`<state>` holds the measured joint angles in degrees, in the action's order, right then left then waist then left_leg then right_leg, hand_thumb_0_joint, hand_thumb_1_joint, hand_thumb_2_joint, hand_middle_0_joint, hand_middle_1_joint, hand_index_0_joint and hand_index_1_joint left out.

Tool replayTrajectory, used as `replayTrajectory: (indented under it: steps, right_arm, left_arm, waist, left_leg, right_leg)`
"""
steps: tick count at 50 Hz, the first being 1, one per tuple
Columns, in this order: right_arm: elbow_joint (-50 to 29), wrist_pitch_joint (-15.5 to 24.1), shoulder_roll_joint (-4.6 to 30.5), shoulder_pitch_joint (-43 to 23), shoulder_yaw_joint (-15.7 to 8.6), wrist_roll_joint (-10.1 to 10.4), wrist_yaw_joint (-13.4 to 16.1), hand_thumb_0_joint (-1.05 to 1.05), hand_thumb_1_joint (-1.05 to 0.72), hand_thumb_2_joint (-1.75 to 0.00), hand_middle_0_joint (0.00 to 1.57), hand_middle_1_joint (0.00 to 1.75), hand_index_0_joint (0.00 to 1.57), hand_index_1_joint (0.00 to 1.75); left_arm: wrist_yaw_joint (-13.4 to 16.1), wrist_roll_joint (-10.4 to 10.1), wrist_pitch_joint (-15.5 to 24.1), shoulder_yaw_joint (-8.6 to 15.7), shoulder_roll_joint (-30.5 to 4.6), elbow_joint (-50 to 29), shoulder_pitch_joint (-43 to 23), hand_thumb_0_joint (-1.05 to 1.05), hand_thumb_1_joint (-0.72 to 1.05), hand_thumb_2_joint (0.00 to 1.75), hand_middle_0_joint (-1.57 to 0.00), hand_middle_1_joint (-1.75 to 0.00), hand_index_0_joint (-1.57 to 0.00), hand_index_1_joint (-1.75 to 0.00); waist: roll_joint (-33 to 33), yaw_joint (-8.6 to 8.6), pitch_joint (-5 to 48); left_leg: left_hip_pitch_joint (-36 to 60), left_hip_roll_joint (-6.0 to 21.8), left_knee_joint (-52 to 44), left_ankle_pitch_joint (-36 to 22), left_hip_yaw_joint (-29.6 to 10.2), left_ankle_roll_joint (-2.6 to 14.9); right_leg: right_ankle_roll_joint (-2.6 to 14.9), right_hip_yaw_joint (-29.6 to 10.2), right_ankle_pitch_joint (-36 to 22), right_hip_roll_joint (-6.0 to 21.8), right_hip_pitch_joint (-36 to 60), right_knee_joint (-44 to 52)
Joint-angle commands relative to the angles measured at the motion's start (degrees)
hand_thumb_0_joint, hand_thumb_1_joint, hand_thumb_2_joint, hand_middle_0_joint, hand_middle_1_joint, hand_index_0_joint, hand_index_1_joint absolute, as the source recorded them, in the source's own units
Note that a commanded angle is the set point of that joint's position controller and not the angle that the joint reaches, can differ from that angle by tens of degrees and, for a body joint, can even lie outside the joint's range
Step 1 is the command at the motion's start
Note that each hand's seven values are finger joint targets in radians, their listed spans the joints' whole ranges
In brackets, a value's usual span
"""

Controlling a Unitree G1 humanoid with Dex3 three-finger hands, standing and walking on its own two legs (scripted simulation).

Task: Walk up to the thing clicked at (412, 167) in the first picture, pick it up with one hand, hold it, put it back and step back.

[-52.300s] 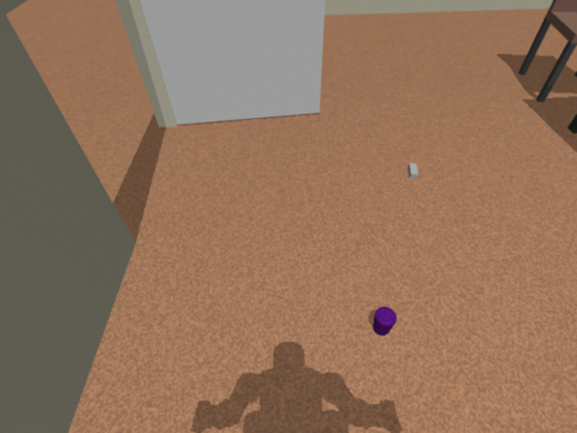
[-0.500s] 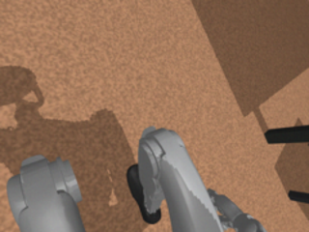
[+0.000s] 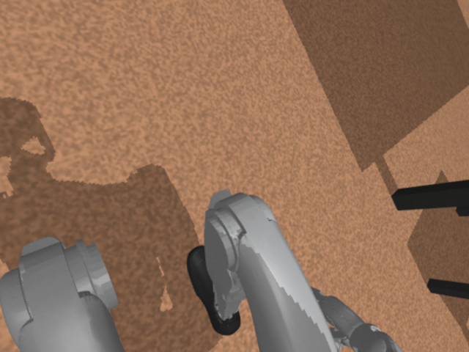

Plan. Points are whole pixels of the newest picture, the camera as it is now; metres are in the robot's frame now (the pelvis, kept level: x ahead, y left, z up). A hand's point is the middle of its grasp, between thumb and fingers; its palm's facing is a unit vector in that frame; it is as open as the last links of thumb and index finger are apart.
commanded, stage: open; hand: left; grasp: from above
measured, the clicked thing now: out of the picture +0.42 +0.37 -0.28
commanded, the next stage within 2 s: withdraw in 0.64 s
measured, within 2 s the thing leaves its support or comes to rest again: neither
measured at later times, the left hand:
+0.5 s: hand out of the picture +0.41 +0.37 -0.24, palm faces -0.48 -0.13 -0.87, open 13.9 cm
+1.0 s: hand out of the picture +0.43 +0.38 -0.21, palm faces -0.32 -0.12 -0.94, open 13.9 cm
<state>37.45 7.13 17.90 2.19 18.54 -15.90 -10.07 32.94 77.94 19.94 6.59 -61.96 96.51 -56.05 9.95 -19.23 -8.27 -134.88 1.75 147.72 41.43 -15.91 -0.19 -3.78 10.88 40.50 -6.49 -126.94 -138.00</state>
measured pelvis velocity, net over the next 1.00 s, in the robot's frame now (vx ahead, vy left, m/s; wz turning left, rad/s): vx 0.00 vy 0.00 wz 0.00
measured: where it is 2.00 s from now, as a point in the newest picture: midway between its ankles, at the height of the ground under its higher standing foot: (165, 332)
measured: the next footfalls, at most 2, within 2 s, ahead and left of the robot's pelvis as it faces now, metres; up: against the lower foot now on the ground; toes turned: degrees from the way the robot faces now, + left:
none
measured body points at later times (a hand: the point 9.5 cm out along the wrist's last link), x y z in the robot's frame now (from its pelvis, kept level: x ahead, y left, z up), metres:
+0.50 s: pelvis +0.00 +0.00 +0.00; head +0.26 +0.15 +0.33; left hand +0.43 +0.37 -0.19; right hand +0.10 -0.25 -0.06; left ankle +0.06 +0.13 -0.26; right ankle +0.11 -0.12 -0.26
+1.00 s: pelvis +0.00 +0.00 +0.00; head +0.25 +0.15 +0.34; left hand +0.45 +0.38 -0.16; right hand +0.10 -0.25 -0.06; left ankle +0.06 +0.13 -0.26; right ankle +0.11 -0.12 -0.26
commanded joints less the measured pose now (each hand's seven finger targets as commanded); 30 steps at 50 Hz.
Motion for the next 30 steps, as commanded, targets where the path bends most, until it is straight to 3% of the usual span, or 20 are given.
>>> replayTrajectory:
  steps: [1, 4, 6, 9, 10, 12, 14, 16, 17, 19, 22, 27, 30]
  right_arm:
    - [-0.30, 0.20, 18.65, 7.94, -5.83, 0.00, 1.01, 0.00, -0.90, -0.90, 0.20, 0.30, 0.20, 0.30]
    - [-0.40, 0.75, 18.89, 7.98, -6.03, -0.08, 0.57, 0.00, -0.90, -0.90, 0.20, 0.30, 0.20, 0.30]
    - [0.04, 0.82, 19.31, 8.44, -6.35, 0.37, 0.61, 0.00, -0.89, -0.90, 0.20, 0.30, 0.20, 0.30]
    - [-0.36, 0.85, 19.05, 8.75, -6.23, 0.05, 0.42, 0.00, -0.89, -0.90, 0.20, 0.30, 0.20, 0.30]
    - [-1.02, 0.96, 18.94, 7.26, -6.32, 0.47, 0.32, 0.00, -0.89, -0.90, 0.20, 0.30, 0.20, 0.30]
    - [-0.93, 1.33, 19.08, 7.57, -6.19, 0.42, 0.18, 0.00, -0.89, -0.90, 0.20, 0.30, 0.20, 0.30]
    - [-0.39, 1.25, 19.26, 8.32, -6.29, 0.56, 0.37, 0.00, -0.89, -0.90, 0.20, 0.30, 0.20, 0.30]
    - [-0.80, 1.03, 19.10, 8.29, -6.28, 0.54, 0.42, 0.00, -0.89, -0.90, 0.20, 0.30, 0.20, 0.30]
    - [-0.79, 0.89, 18.62, 8.17, -5.86, 0.38, 0.38, 0.00, -0.89, -0.90, 0.20, 0.30, 0.20, 0.30]
    - [-0.09, 0.86, 18.82, 8.71, -5.92, 0.51, 0.33, 0.00, -0.89, -0.90, 0.20, 0.30, 0.20, 0.30]
    - [-0.69, 0.84, 19.32, 8.08, -5.87, 0.92, 0.41, 0.00, -0.89, -0.90, 0.20, 0.30, 0.20, 0.30]
    - [-0.43, 0.52, 19.01, 8.56, -5.38, 0.69, 0.48, 0.00, -0.89, -0.90, 0.20, 0.30, 0.20, 0.30]
    - [-0.86, 0.64, 19.05, 8.07, -5.36, 0.48, 0.50, 0.00, -0.89, -0.90, 0.20, 0.30, 0.20, 0.30]
  left_arm:
    - [2.46, -0.88, 0.04, 1.05, -14.70, -7.29, -13.45, 0.00, -0.31, 0.84, -0.28, -0.79, -0.28, -0.79]
    - [2.22, -0.83, -0.48, -0.19, -12.90, -5.90, -12.72, 0.00, -0.35, 0.88, -0.24, -0.82, -0.24, -0.83]
    - [2.37, -0.93, -0.64, 1.27, -14.56, -7.68, -13.23, 0.00, -0.39, 0.92, -0.21, -0.84, -0.20, -0.85]
    - [2.17, -0.15, -1.24, 1.08, -14.27, -6.32, -12.47, 0.00, -0.44, 0.96, -0.18, -0.88, -0.16, -0.89]
    - [1.84, -1.14, -1.19, -0.39, -12.30, -7.05, -13.44, 0.00, -0.45, 0.97, -0.16, -0.89, -0.15, -0.90]
    - [1.23, -1.57, -1.39, -1.12, -11.59, -5.65, -12.64, 0.00, -0.47, 0.98, -0.13, -0.93, -0.13, -0.94]
    - [1.25, -1.85, -0.97, 0.88, -14.54, -7.90, -14.02, 0.00, -0.48, 0.99, -0.11, -0.95, -0.11, -0.96]
    - [1.02, -1.65, -0.85, 1.13, -15.01, -8.38, -13.76, 0.00, -0.52, 1.01, -0.09, -0.96, -0.08, -0.97]
    - [0.74, -1.93, -0.49, -0.86, -12.56, -10.01, -14.90, 0.00, -0.54, 1.03, -0.09, -0.95, -0.07, -0.97]
    - [0.48, -2.49, -0.47, -1.50, -11.29, -7.92, -13.66, 0.00, -0.54, 1.03, -0.07, -0.98, -0.06, -0.99]
    - [0.55, -1.68, -0.43, -0.27, -13.75, -6.41, -12.35, 0.00, -0.55, 1.06, -0.07, -0.97, -0.06, -0.99]
    - [1.10, -1.97, 0.20, 0.14, -13.84, -8.31, -13.34, 0.00, -0.54, 1.03, -0.07, -0.97, -0.06, -0.98]
    - [1.31, -1.46, -0.11, 0.16, -13.88, -4.63, -11.37, 0.00, -0.54, 1.04, -0.07, -0.97, -0.05, -0.98]
  waist:
    - [-33.25, -0.80, 36.63]
    - [-33.51, -1.80, 34.46]
    - [-34.04, -1.04, 35.42]
    - [-34.74, -1.55, 34.95]
    - [-33.73, -1.12, 34.89]
    - [-32.26, -2.11, 33.36]
    - [-33.27, -1.29, 34.94]
    - [-33.30, -0.83, 36.46]
    - [-33.78, -0.87, 37.06]
    - [-32.05, -1.92, 35.42]
    - [-32.14, -1.26, 35.68]
    - [-32.24, -1.06, 36.77]
    - [-31.23, -1.54, 35.25]
  left_leg:
    - [29.75, 2.16, -15.10, -14.18, 5.52, 0.34]
    - [29.54, 2.13, -15.25, -13.63, 5.40, 0.11]
    - [31.06, 2.11, -16.08, -14.35, 4.93, -0.09]
    - [31.03, 2.22, -16.20, -14.31, 4.92, -0.14]
    - [29.95, 2.17, -16.29, -13.56, 4.87, -0.14]
    - [28.49, 2.08, -15.26, -12.45, 5.32, 0.32]
    - [28.73, 2.11, -15.89, -12.32, 5.27, 0.18]
    - [29.35, 2.23, -15.70, -13.22, 5.43, 0.23]
    - [30.03, 2.06, -15.67, -14.31, 5.52, 0.16]
    - [29.60, 1.99, -15.72, -14.20, 5.16, 0.30]
    - [29.65, 2.10, -15.50, -14.60, 5.09, 0.23]
    - [30.06, 1.91, -15.55, -15.21, 5.51, 0.38]
    - [29.19, 2.16, -15.32, -13.99, 5.35, 0.53]
  right_leg:
    - [4.96, 5.36, -16.96, -1.59, 17.35, 10.74]
    - [4.93, 5.70, -16.78, -1.38, 16.29, 10.15]
    - [4.94, 6.04, -16.98, -1.29, 15.99, 10.15]
    - [5.13, 5.74, -17.00, -1.30, 16.17, 9.94]
    - [5.12, 5.78, -16.40, -1.31, 15.35, 10.09]
    - [4.84, 5.54, -16.06, -1.37, 15.48, 10.66]
    - [5.00, 5.34, -15.74, -1.38, 16.77, 11.06]
    - [4.99, 5.14, -16.30, -1.40, 18.07, 11.26]
    - [5.01, 5.15, -17.16, -1.46, 18.17, 11.14]
    - [4.76, 5.84, -17.21, -1.43, 16.88, 11.19]
    - [4.95, 5.50, -17.22, -1.32, 17.18, 10.77]
    - [4.83, 5.59, -17.81, -1.37, 18.28, 11.29]
    - [4.81, 5.45, -16.74, -1.52, 17.62, 11.40]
